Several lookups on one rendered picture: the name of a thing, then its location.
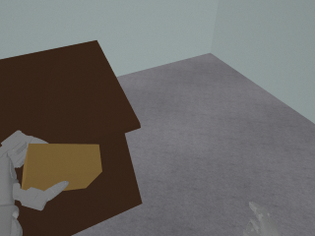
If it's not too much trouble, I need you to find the sponge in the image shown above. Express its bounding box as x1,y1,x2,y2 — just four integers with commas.
21,144,102,191

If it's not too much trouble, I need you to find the left robot hand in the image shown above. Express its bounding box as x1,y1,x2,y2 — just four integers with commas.
0,130,69,210

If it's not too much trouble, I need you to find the table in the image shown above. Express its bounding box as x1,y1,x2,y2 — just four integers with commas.
0,40,142,236

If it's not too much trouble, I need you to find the left robot forearm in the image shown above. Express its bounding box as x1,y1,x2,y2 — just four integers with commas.
0,204,23,236

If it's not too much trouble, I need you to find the right robot hand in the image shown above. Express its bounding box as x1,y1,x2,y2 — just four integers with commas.
243,201,281,236

